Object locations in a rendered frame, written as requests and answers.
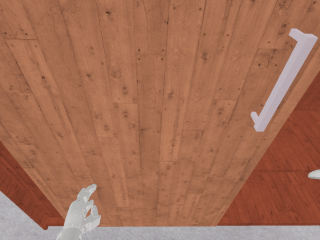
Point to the right robot hand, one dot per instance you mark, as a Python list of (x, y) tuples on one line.
[(314, 174)]

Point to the handle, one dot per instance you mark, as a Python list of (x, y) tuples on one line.
[(305, 43)]

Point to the left robot hand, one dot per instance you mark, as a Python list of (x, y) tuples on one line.
[(76, 215)]

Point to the robot left forearm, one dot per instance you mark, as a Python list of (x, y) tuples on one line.
[(70, 233)]

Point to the wardrobe door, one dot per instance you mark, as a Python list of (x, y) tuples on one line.
[(150, 100), (9, 164)]

